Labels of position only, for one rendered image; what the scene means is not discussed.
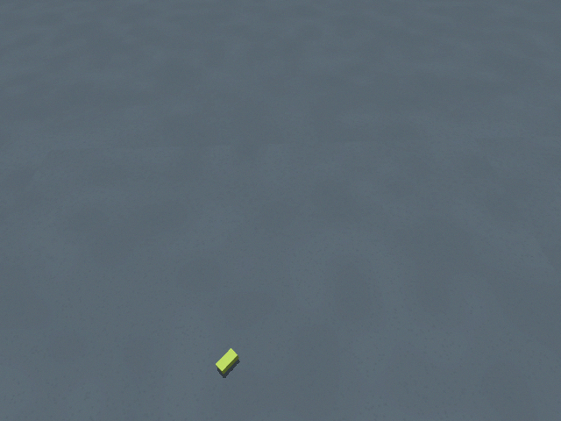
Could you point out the small box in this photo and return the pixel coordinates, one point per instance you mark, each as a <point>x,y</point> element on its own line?
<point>227,361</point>

